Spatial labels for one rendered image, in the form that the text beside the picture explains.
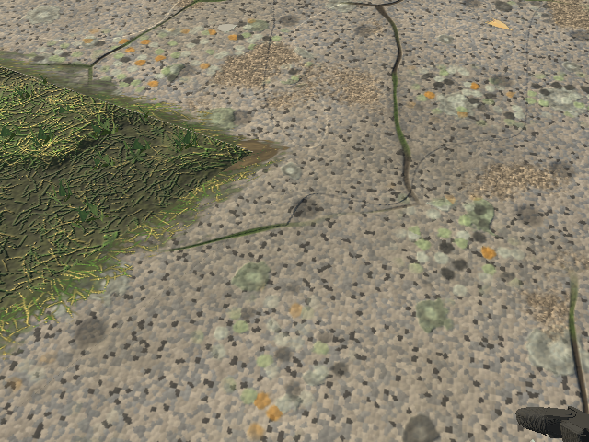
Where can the right robot hand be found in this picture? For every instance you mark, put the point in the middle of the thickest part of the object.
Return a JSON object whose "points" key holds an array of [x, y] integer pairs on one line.
{"points": [[571, 425]]}

